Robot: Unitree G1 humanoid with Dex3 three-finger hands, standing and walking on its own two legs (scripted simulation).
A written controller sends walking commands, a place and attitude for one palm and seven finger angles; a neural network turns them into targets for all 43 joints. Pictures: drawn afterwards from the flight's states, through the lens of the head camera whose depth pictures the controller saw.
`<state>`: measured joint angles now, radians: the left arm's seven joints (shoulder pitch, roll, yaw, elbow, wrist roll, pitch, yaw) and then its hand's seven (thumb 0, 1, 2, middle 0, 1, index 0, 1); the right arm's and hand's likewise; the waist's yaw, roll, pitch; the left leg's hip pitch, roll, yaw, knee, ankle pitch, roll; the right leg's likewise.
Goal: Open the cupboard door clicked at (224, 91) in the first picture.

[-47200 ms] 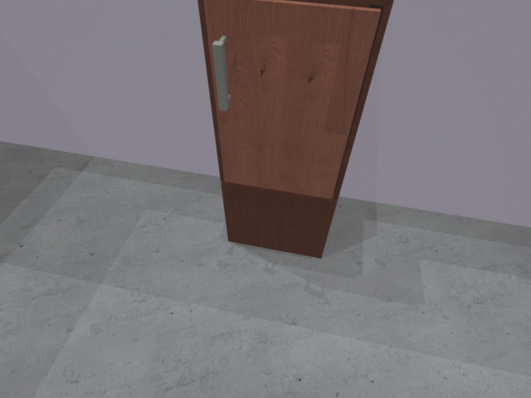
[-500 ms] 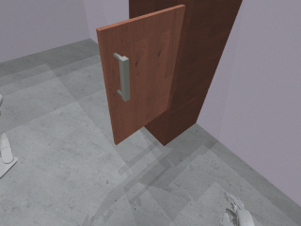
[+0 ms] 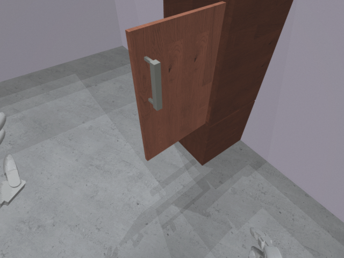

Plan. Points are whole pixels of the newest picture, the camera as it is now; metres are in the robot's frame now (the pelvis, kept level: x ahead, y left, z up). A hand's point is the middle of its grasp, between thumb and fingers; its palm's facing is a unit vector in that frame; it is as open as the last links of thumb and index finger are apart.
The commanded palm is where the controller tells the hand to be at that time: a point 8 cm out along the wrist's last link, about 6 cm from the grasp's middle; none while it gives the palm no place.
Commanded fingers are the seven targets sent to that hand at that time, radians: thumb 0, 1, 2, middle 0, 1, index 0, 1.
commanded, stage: let the arm hang, fingers relaxed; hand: left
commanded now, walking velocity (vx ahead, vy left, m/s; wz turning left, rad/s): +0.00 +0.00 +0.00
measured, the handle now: (152, 84) +0.60 +0.10 +0.09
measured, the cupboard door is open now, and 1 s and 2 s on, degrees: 93 93 93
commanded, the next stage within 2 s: look to check the result in 1.12 s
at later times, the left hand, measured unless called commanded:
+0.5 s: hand out of the picture +0.00 +0.18 -0.16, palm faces +0.09 -0.97 -0.23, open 7.0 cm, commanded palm none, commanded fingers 0.00 0.90 0.90 -0.20 -0.30 -0.20 -0.30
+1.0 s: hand out of the picture -0.03 +0.16 -0.16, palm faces +0.09 -0.98 -0.18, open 7.3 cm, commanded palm none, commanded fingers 0.00 0.90 0.90 -0.20 -0.30 -0.20 -0.30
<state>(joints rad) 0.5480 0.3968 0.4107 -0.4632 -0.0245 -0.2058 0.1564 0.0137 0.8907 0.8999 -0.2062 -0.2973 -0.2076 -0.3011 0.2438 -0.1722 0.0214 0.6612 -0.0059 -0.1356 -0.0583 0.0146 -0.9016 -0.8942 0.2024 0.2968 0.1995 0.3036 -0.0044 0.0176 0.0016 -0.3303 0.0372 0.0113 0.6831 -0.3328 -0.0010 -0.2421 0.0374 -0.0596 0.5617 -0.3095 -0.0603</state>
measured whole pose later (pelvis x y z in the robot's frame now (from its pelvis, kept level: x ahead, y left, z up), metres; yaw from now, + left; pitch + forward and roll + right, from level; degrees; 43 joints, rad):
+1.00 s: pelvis -0.01 +0.00 +0.01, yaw +3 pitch -2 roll +0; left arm 0.28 0.11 0.02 1.15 0.00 0.00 0.04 0.01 0.92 0.90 -0.20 -0.29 -0.20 -0.30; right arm 0.32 -0.10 0.00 1.15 -0.02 0.02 -0.04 0.00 -0.91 -0.89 0.20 0.30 0.20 0.30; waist -0.02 0.02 0.04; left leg -0.19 0.02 0.03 0.42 -0.20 -0.01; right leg -0.17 0.03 -0.05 0.42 -0.23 -0.05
